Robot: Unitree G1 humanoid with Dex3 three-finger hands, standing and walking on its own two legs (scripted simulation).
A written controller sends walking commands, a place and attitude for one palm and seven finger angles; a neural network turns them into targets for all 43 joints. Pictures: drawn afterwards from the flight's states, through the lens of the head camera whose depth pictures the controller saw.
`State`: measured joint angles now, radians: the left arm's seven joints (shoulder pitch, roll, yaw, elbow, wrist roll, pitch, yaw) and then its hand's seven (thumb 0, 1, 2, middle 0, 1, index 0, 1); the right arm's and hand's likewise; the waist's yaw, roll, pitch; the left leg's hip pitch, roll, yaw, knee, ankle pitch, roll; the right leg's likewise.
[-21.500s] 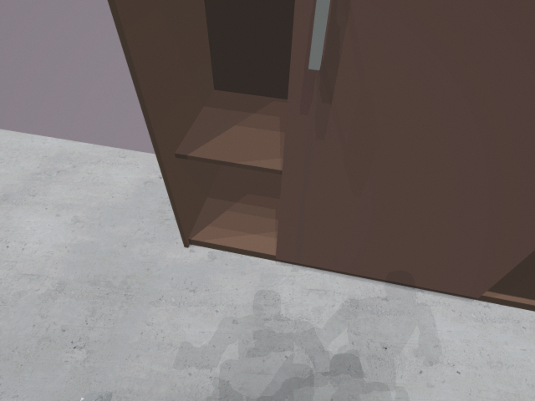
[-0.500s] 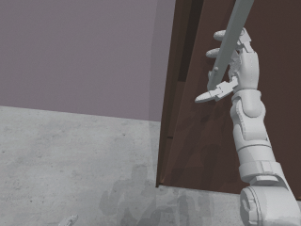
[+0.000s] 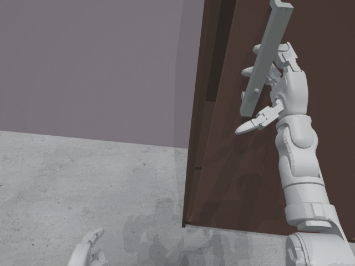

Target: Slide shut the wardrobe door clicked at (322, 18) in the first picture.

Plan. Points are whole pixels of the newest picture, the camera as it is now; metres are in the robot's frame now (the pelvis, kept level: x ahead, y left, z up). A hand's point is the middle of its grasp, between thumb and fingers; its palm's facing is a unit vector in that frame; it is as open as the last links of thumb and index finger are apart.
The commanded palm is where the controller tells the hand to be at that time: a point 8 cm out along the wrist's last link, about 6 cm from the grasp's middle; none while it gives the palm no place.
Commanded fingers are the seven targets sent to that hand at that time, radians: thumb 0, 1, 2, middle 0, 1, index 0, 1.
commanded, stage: slip the hand off the handle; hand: right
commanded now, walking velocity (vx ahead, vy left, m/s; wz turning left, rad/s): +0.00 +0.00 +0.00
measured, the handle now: (258, 63) +0.44 -0.11 +0.27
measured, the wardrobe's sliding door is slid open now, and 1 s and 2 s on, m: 0.02 0.03 0.03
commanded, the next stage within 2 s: draw the hand back to the body in 1.00 s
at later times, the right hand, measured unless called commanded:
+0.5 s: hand (292, 110) +0.35 -0.17 +0.23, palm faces -0.04 +0.99 -0.11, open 14.7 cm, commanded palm +0.32 -0.21 +0.23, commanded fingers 0.00 0.55 -0.20 0.25 1.15 0.25 1.15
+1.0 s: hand (308, 152) +0.26 -0.16 +0.23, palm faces +0.00 +0.99 -0.15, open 14.7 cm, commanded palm +0.24 -0.21 +0.23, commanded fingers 0.00 0.55 -0.20 0.25 1.15 0.25 1.15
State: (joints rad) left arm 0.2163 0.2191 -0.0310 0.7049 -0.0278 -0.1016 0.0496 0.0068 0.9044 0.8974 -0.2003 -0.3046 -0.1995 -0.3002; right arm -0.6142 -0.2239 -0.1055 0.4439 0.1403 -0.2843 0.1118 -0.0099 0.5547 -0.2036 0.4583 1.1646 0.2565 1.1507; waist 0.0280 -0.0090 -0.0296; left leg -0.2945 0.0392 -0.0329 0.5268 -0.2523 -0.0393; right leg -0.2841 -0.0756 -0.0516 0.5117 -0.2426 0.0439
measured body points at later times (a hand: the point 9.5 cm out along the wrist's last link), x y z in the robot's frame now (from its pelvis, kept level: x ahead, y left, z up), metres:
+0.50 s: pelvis +0.01 -0.01 +0.00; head +0.00 +0.00 +0.45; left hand +0.15 +0.24 -0.10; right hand +0.35 -0.22 +0.23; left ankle +0.02 +0.15 -0.73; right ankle +0.01 -0.15 -0.73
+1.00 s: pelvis +0.01 +0.01 +0.00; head -0.02 +0.03 +0.44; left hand +0.23 +0.20 -0.07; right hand +0.25 -0.22 +0.23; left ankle +0.02 +0.15 -0.73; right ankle +0.01 -0.15 -0.73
